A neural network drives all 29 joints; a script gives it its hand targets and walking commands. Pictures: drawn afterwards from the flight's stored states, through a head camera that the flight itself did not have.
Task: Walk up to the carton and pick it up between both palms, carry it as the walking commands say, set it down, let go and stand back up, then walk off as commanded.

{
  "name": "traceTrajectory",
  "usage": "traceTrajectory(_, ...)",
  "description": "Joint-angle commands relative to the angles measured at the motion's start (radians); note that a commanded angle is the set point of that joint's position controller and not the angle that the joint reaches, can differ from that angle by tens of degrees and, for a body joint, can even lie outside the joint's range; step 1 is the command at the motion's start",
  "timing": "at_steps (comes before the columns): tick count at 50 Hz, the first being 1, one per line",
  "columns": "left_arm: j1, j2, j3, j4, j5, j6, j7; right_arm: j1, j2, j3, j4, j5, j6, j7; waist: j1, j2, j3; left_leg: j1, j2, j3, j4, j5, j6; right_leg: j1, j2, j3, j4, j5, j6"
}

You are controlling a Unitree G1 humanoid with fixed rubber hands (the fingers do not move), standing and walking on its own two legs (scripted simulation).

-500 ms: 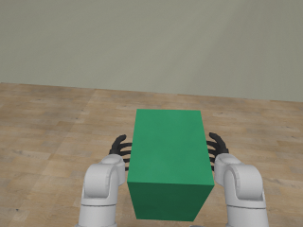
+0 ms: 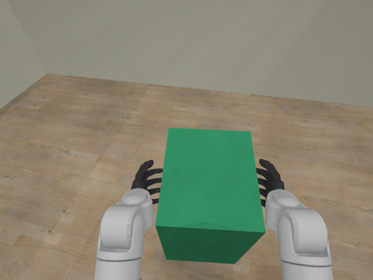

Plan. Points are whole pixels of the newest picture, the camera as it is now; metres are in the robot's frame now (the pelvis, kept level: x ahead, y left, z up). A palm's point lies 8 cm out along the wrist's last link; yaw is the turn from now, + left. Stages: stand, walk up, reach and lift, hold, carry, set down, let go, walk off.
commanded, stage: carry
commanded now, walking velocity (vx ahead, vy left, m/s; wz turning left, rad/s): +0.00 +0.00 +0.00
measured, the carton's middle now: (204, 201) +0.29 +0.01 +0.02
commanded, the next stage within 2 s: none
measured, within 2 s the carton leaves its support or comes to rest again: neither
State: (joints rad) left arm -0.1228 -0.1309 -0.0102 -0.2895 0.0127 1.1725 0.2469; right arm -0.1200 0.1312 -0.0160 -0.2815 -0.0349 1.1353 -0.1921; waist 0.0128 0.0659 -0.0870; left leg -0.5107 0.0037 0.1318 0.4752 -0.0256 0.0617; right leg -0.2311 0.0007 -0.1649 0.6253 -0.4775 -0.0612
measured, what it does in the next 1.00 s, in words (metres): shifts its weight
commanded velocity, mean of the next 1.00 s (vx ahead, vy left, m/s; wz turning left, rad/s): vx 0.00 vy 0.00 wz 0.00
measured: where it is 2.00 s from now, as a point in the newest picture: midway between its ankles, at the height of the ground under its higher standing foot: outside the picture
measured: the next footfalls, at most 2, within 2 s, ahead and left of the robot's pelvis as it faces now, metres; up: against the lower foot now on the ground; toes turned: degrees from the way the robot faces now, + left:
none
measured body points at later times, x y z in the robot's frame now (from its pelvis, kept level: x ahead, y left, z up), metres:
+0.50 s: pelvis +0.01 +0.00 +0.01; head -0.02 -0.02 +0.45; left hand +0.27 +0.14 +0.09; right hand +0.29 -0.12 +0.08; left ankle +0.16 +0.07 -0.72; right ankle -0.06 -0.09 -0.72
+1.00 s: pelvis +0.06 -0.05 +0.00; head +0.05 -0.06 +0.45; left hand +0.34 +0.07 +0.08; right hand +0.33 -0.19 +0.07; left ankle +0.16 +0.06 -0.72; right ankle -0.05 -0.09 -0.72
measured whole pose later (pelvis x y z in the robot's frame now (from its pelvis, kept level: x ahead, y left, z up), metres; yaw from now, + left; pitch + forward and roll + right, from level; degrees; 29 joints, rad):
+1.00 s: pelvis +0.06 -0.05 +0.00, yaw -1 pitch +3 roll +3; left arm -0.14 -0.13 0.02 -0.28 0.00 1.16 0.23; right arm -0.11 0.13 0.01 -0.29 -0.03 1.12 -0.22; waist -0.02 -0.01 -0.11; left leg -0.47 0.05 0.22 0.57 -0.15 0.04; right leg -0.16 0.00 -0.14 0.63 -0.52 -0.07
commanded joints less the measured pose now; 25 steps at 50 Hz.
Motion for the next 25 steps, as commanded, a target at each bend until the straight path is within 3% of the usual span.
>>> traceTrajectory(1,-0.528,-0.978,-0.490,-0.161,-0.280,-0.085,-0.192,-0.460,0.972,0.489,-0.147,0.228,-0.049,0.128,-0.013,-0.231,-0.250,0.312,0.083,-0.107,0.028,-0.182,-0.071,-0.190,-0.157,0.202,-0.270,-0.130,-0.077)
traceTrajectory(2,-0.564,-0.986,-0.477,-0.190,-0.274,-0.105,-0.193,-0.468,1.001,0.492,-0.134,0.224,-0.057,0.142,-0.007,-0.189,-0.267,0.381,0.101,-0.127,0.000,-0.157,-0.062,-0.195,-0.147,0.202,-0.240,-0.055,-0.075)
traceTrajectory(3,-0.532,-0.994,-0.491,-0.183,-0.273,-0.095,-0.193,-0.481,0.994,0.502,-0.159,0.235,-0.058,0.133,-0.017,-0.167,-0.242,0.348,0.100,-0.112,-0.025,-0.141,-0.042,-0.184,-0.139,0.157,-0.239,-0.033,-0.051)
traceTrajectory(4,-0.501,-1.006,-0.497,-0.193,-0.287,-0.098,-0.195,-0.433,0.984,0.505,-0.178,0.238,-0.063,0.125,-0.019,-0.096,-0.289,0.356,0.113,-0.147,-0.068,-0.162,-0.045,-0.142,-0.116,0.135,-0.193,-0.052,-0.049)
traceTrajectory(5,-0.528,-1.025,-0.518,-0.232,-0.294,-0.091,-0.196,-0.488,1.011,0.533,-0.230,0.269,-0.058,0.124,-0.022,-0.077,-0.288,0.317,0.128,-0.155,-0.110,-0.208,-0.054,-0.106,-0.103,0.098,-0.189,-0.098,-0.039)
traceTrajectory(6,-0.570,-1.008,-0.526,-0.261,-0.300,-0.082,-0.188,-0.450,1.000,0.506,-0.194,0.253,-0.042,0.117,-0.022,-0.037,-0.267,0.278,0.117,-0.138,-0.142,-0.296,-0.077,-0.120,-0.094,0.094,-0.197,-0.194,-0.045)
traceTrajectory(7,-0.508,-0.962,-0.509,-0.199,-0.278,-0.067,-0.182,-0.390,0.960,0.479,-0.130,0.237,-0.030,0.116,-0.014,0.017,-0.250,0.269,0.114,-0.140,-0.187,-0.360,-0.101,-0.143,-0.078,0.084,-0.199,-0.258,-0.057)
traceTrajectory(8,-0.526,-0.918,-0.511,-0.194,-0.271,-0.064,-0.175,-0.374,0.921,0.449,-0.100,0.213,-0.028,0.114,-0.009,0.031,-0.222,0.276,0.141,-0.190,-0.247,-0.372,-0.126,-0.139,-0.047,0.083,-0.178,-0.236,-0.064)
traceTrajectory(9,-0.536,-0.928,-0.531,-0.188,-0.267,-0.047,-0.167,-0.380,0.914,0.437,-0.095,0.219,-0.016,0.115,-0.013,0.138,-0.179,0.258,0.112,-0.141,-0.286,-0.413,-0.168,-0.171,-0.036,0.050,-0.158,-0.255,-0.067)
traceTrajectory(10,-0.518,-0.890,-0.514,-0.170,-0.255,-0.047,-0.155,-0.332,0.901,0.415,-0.032,0.202,-0.010,0.119,-0.003,0.148,-0.208,0.291,0.117,-0.165,-0.338,-0.441,-0.230,-0.135,0.002,0.029,-0.171,-0.281,-0.071)
traceTrajectory(11,-0.548,-0.879,-0.509,-0.166,-0.267,-0.052,-0.156,-0.362,0.894,0.386,-0.004,0.189,-0.016,0.120,0.006,0.145,-0.227,0.276,0.130,-0.168,-0.373,-0.394,-0.260,-0.065,0.017,0.004,-0.200,-0.201,-0.073)
traceTrajectory(12,-0.492,-0.874,-0.508,-0.181,-0.254,-0.049,-0.146,-0.387,0.870,0.421,-0.071,0.211,-0.011,0.115,0.005,0.133,-0.190,0.263,0.091,-0.096,-0.372,-0.329,-0.317,-0.056,-0.003,-0.002,-0.253,-0.227,-0.070)
traceTrajectory(13,-0.554,-0.875,-0.499,-0.187,-0.264,-0.050,-0.145,-0.413,0.894,0.438,-0.051,0.211,-0.007,0.115,0.007,-0.015,-0.188,0.322,0.102,-0.098,-0.230,-0.190,-0.205,-0.088,-0.053,0.107,-0.285,-0.059,-0.091)
traceTrajectory(14,-0.556,-0.907,-0.520,-0.218,-0.279,-0.055,-0.147,-0.386,0.901,0.446,-0.074,0.213,-0.015,0.110,-0.011,0.002,-0.268,0.407,0.106,-0.079,-0.162,-0.054,-0.196,-0.059,-0.089,0.118,-0.245,0.029,-0.078)
traceTrajectory(15,-0.575,-0.923,-0.499,-0.245,-0.279,-0.071,-0.147,-0.421,0.946,0.468,-0.087,0.227,-0.024,0.119,-0.008,-0.076,-0.308,0.453,0.119,-0.096,-0.114,-0.018,-0.154,-0.079,-0.106,0.139,-0.212,0.100,-0.069)
traceTrajectory(16,-0.538,-0.915,-0.477,-0.185,-0.260,-0.075,-0.148,-0.423,0.925,0.469,-0.087,0.224,-0.034,0.120,-0.011,-0.095,-0.328,0.465,0.139,-0.120,-0.099,0.002,-0.132,-0.081,-0.099,0.127,-0.165,0.118,-0.063)
traceTrajectory(17,-0.544,-0.959,-0.515,-0.264,-0.286,-0.068,-0.152,-0.438,0.951,0.513,-0.169,0.252,-0.032,0.109,-0.021,-0.075,-0.368,0.457,0.130,-0.116,-0.085,-0.041,-0.116,-0.041,-0.111,0.134,-0.184,0.107,-0.054)
traceTrajectory(18,-0.511,-0.949,-0.512,-0.241,-0.280,-0.067,-0.156,-0.360,0.959,0.505,-0.120,0.237,-0.026,0.108,-0.021,-0.084,-0.338,0.426,0.118,-0.088,-0.107,-0.128,-0.124,-0.041,-0.103,0.108,-0.204,0.014,-0.056)
traceTrajectory(19,-0.464,-0.908,-0.500,-0.216,-0.266,-0.060,-0.155,-0.357,0.919,0.486,-0.121,0.227,-0.025,0.109,-0.015,-0.033,-0.311,0.377,0.118,-0.089,-0.148,-0.179,-0.161,-0.045,-0.101,0.096,-0.228,-0.115,-0.051)
traceTrajectory(20,-0.487,-0.894,-0.490,-0.197,-0.277,-0.060,-0.167,-0.370,0.917,0.480,-0.119,0.217,-0.027,0.106,-0.014,-0.079,-0.292,0.335,0.141,-0.124,-0.178,-0.233,-0.162,-0.062,-0.095,0.092,-0.236,-0.191,-0.055)
traceTrajectory(21,-0.480,-0.898,-0.491,-0.207,-0.271,-0.057,-0.164,-0.378,0.921,0.489,-0.129,0.231,-0.018,0.100,-0.017,-0.091,-0.278,0.377,0.155,-0.135,-0.179,-0.267,-0.113,-0.142,-0.098,0.118,-0.215,-0.155,-0.054)
traceTrajectory(22,-0.547,-0.902,-0.531,-0.265,-0.296,-0.052,-0.165,-0.399,0.914,0.472,-0.159,0.222,-0.018,0.099,-0.018,-0.044,-0.248,0.370,0.155,-0.133,-0.187,-0.277,-0.123,-0.151,-0.080,0.111,-0.223,-0.159,-0.061)
traceTrajectory(23,-0.530,-0.879,-0.514,-0.222,-0.280,-0.045,-0.160,-0.394,0.891,0.461,-0.135,0.219,-0.015,0.098,-0.013,-0.050,-0.224,0.375,0.144,-0.127,-0.159,-0.266,-0.091,-0.181,-0.094,0.130,-0.225,-0.112,-0.062)
traceTrajectory(24,-0.540,-0.911,-0.521,-0.213,-0.290,-0.040,-0.161,-0.447,0.891,0.466,-0.177,0.224,-0.014,0.091,-0.018,-0.064,-0.211,0.365,0.127,-0.111,-0.174,-0.254,-0.122,-0.184,-0.070,0.099,-0.255,-0.153,-0.064)
traceTrajectory(25,-0.500,-0.878,-0.492,-0.173,-0.282,-0.043,-0.163,-0.369,0.858,0.437,-0.128,0.193,-0.020,0.094,-0.008,-0.048,-0.260,0.398,0.133,-0.129,-0.180,-0.231,-0.130,-0.148,-0.074,0.111,-0.255,-0.114,-0.075)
